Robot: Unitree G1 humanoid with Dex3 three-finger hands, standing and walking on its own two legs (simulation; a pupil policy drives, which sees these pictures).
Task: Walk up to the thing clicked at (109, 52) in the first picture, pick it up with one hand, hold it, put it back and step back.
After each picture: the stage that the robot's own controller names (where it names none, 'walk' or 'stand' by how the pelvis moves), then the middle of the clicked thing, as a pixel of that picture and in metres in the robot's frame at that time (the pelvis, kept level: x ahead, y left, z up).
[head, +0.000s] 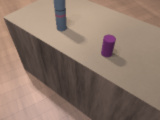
stand; (108, 46) +0.68 -0.13 -0.11
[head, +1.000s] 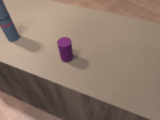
rise first; (65, 50) +0.59 +0.13 -0.08
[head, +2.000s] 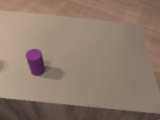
stand; (36, 63) +0.51 +0.21 -0.08
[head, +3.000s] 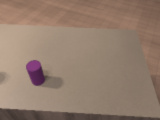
stand; (36, 73) +0.50 +0.23 -0.11
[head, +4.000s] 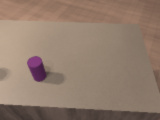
stand; (37, 69) +0.50 +0.23 -0.11
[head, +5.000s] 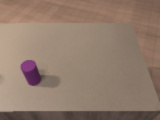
stand; (31, 73) +0.48 +0.25 -0.10
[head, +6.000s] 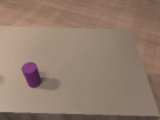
stand; (32, 75) +0.49 +0.24 -0.11
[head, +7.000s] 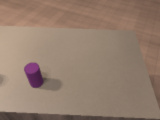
stand; (34, 75) +0.48 +0.24 -0.11
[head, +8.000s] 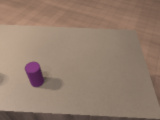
rise first; (35, 74) +0.49 +0.24 -0.11
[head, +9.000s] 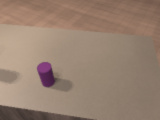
rise first; (46, 74) +0.49 +0.21 -0.10
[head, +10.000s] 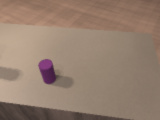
go down; (47, 72) +0.51 +0.21 -0.10
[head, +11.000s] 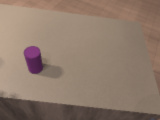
go down; (34, 60) +0.51 +0.19 -0.08
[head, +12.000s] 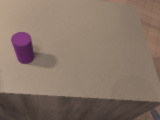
go down; (23, 48) +0.51 +0.19 -0.03
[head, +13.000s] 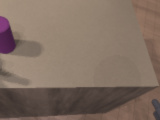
close in; (1, 36) +0.51 +0.21 -0.01
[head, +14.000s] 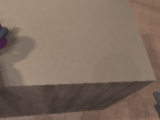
close; out of the picture +0.53 +0.21 +0.01
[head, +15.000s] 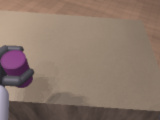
lift; (18, 70) +0.37 +0.21 +0.09
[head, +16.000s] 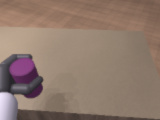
hold; (27, 79) +0.32 +0.18 +0.12
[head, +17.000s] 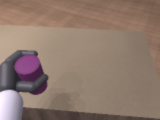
hold; (32, 75) +0.33 +0.16 +0.12
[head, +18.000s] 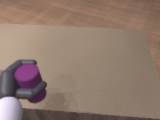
hold; (32, 84) +0.32 +0.17 +0.09
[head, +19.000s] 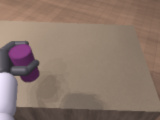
crouch; (25, 64) +0.40 +0.19 +0.09
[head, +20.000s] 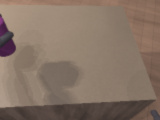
lower; out of the picture +0.49 +0.22 +0.09
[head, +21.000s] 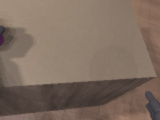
lower; out of the picture +0.53 +0.21 +0.01
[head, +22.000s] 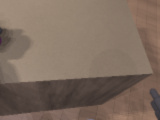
lower; out of the picture +0.53 +0.21 +0.02
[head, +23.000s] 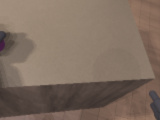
lower; out of the picture +0.51 +0.21 +0.01
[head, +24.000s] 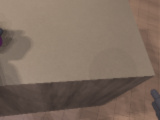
lower; out of the picture +0.52 +0.21 +0.01
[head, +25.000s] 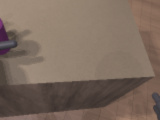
open; out of the picture +0.51 +0.20 +0.01
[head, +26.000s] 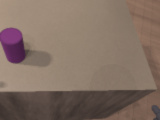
sink last; (13, 46) +0.49 +0.18 -0.01
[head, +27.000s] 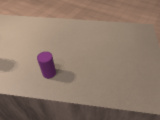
stand; (47, 65) +0.50 +0.20 -0.05
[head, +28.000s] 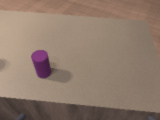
stand; (41, 64) +0.49 +0.19 -0.04
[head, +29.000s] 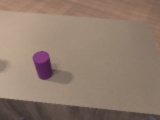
stand; (43, 66) +0.48 +0.19 -0.04
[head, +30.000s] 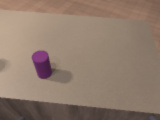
stand; (42, 65) +0.48 +0.19 -0.04
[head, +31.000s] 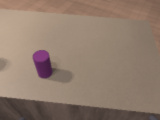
stand; (43, 64) +0.48 +0.19 -0.04
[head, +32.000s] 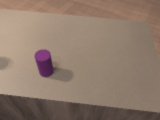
stand; (44, 63) +0.49 +0.19 -0.06
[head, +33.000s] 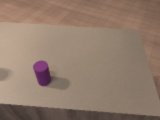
stand; (42, 73) +0.49 +0.20 -0.11
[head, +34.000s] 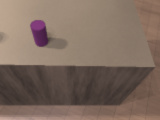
walk; (39, 33) +0.62 +0.20 -0.09
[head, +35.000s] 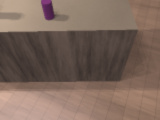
walk; (48, 9) +0.93 +0.26 -0.09
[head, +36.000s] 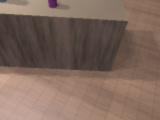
stand; out of the picture +1.13 +0.23 -0.10
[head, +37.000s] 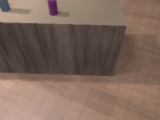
stand; (52, 6) +1.13 +0.24 -0.11
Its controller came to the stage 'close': yes
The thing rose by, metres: 0.22
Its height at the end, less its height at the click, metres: +0.00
